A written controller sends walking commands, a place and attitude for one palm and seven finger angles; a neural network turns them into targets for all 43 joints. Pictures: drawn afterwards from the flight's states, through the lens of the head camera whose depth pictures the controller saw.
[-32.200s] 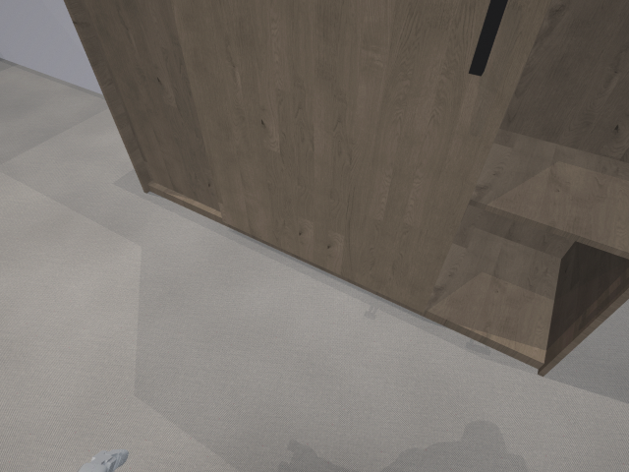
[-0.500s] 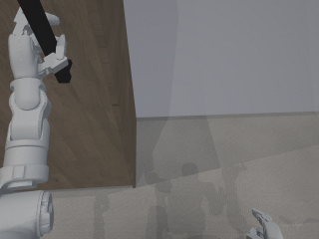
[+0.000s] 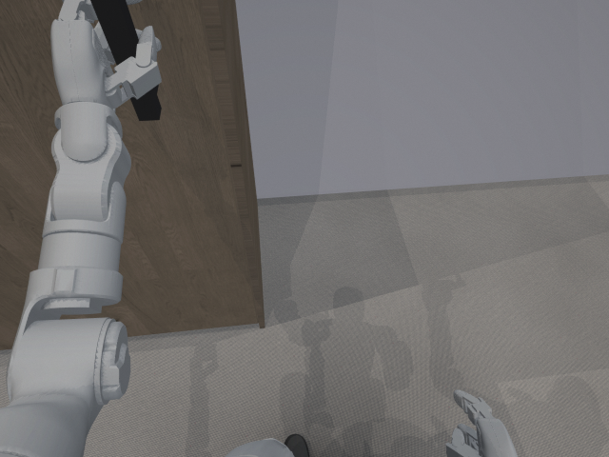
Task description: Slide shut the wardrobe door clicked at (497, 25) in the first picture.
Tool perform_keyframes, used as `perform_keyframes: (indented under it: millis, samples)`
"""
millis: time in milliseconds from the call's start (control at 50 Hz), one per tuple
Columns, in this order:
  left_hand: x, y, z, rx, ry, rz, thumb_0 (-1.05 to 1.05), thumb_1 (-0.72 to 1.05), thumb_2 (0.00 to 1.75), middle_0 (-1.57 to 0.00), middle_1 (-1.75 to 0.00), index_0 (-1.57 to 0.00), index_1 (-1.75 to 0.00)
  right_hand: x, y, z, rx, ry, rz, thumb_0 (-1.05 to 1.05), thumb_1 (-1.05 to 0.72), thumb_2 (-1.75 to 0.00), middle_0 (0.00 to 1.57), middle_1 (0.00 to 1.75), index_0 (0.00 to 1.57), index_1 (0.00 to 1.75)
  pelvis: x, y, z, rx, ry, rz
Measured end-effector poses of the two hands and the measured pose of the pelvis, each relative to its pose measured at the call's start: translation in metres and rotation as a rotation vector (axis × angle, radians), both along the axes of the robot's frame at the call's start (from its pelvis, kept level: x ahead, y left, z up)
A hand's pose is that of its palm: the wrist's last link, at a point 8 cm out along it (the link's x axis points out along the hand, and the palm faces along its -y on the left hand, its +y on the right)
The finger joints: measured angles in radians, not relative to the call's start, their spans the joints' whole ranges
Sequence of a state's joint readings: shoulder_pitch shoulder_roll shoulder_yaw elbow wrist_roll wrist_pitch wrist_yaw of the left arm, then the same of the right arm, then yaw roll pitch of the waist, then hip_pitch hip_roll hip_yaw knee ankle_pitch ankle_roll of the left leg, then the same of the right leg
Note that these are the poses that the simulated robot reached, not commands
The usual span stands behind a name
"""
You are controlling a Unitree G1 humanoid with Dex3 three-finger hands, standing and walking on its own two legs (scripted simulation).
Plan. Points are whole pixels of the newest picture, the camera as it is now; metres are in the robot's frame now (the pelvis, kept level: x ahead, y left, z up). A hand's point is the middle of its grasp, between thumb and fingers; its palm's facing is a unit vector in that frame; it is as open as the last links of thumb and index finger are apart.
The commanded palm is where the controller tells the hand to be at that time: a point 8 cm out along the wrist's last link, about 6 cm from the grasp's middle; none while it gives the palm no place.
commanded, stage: stop walking and hold the door there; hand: left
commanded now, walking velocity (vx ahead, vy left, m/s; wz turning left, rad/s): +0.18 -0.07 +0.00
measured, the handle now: (122, 16) +0.50 +0.22 +0.27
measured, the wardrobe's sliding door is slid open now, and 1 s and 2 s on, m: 0.00 0.00 0.00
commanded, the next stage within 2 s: loosen the grip on the handle in 1.16 s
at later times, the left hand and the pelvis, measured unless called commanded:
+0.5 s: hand (144, 63) +0.46 +0.19 +0.25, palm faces +0.20 -0.97 -0.09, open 6.4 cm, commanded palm +0.43 +0.24 +0.23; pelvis +0.02 +0.00 +0.02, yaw -2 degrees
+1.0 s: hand (149, 62) +0.46 +0.19 +0.25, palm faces +0.42 -0.89 -0.19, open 6.4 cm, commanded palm +0.43 +0.24 +0.23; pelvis +0.04 -0.08 +0.01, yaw -2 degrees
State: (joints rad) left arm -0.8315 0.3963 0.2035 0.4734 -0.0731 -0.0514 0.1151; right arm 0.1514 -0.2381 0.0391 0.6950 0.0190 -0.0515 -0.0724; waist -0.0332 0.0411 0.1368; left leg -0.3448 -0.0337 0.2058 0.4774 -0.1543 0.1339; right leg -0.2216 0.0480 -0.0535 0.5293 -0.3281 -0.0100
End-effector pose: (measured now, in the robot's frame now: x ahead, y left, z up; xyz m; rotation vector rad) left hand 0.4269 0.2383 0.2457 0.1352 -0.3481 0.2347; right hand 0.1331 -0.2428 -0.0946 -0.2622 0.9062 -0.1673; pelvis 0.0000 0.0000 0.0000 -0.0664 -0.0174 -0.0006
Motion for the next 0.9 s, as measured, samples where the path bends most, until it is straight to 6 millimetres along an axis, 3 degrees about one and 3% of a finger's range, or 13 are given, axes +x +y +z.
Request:
perform_keyframes:
  millis: [140,260,380,480,580,680,780,900]
  samples:
    - [-0.003,-0.001,0.003,-0.038,0.055,-0.008,0.06,0.71,0.77,-0.45,-1.40,-0.27,-1.39,-0.021,-0.010,0.015,-0.042,0.016,-0.017,0.01,-0.90,-0.90,0.20,0.30,0.20,0.30,0.000,0.004,0.014,-0.003,0.001,0.006]
    - [0.002,0.003,-0.003,-0.023,-0.033,-0.065,0.00,0.68,0.79,-0.45,-1.40,-0.26,-1.38,-0.028,-0.021,0.005,-0.088,0.015,-0.087,0.01,-0.90,-0.90,0.20,0.30,0.21,0.30,0.005,0.010,-0.012,0.004,-0.019,-0.019]
    - [0.003,0.005,-0.002,-0.002,-0.040,-0.068,-0.02,0.64,0.82,-0.45,-1.40,-0.29,-1.38,-0.036,-0.003,0.008,-0.045,0.054,-0.115,0.01,-0.90,-0.90,0.20,0.30,0.20,0.30,0.016,0.013,0.004,0.017,-0.010,-0.040]
    - [0.003,0.005,-0.001,0.008,-0.026,-0.055,-0.02,0.63,0.81,-0.45,-1.40,-0.30,-1.38,-0.031,0.014,0.014,0.003,0.083,-0.067,0.01,-0.90,-0.90,0.20,0.30,0.20,0.30,0.020,0.004,0.016,0.000,-0.002,-0.036]
    - [0.002,0.003,-0.001,0.025,-0.016,-0.022,-0.03,0.63,0.82,-0.45,-1.40,-0.29,-1.39,-0.012,0.013,0.017,0.031,0.044,-0.027,0.01,-0.90,-0.90,0.21,0.31,0.21,0.30,0.022,-0.011,0.019,0.011,0.002,-0.040]
    - [-0.001,0.000,0.001,0.061,0.008,0.046,-0.04,0.64,0.84,-0.45,-1.40,-0.27,-1.39,0.014,-0.006,0.016,0.052,-0.020,0.006,0.01,-0.90,-0.90,0.21,0.31,0.21,0.30,0.024,-0.032,0.016,0.034,0.010,-0.045]
    - [-0.003,-0.004,0.003,0.099,0.032,0.133,-0.06,0.64,0.84,-0.45,-1.40,-0.24,-1.38,0.037,-0.042,0.009,0.055,-0.072,0.001,0.01,-0.90,-0.90,0.21,0.31,0.21,0.30,0.026,-0.055,0.009,0.047,0.016,-0.053]
    - [-0.005,-0.007,0.004,0.092,0.052,0.177,-0.06,0.64,0.83,-0.45,-1.40,-0.24,-1.36,0.043,-0.089,0.012,0.005,-0.080,-0.057,0.01,-0.90,-0.90,0.21,0.30,0.21,0.30,0.034,-0.072,0.007,0.046,0.022,-0.029]
